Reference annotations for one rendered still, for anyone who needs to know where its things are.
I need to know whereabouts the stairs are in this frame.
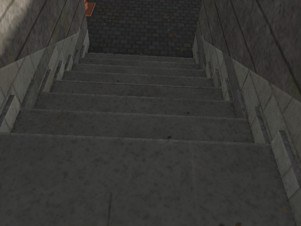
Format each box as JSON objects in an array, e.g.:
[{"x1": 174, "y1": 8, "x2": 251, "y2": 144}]
[{"x1": 10, "y1": 53, "x2": 255, "y2": 143}]

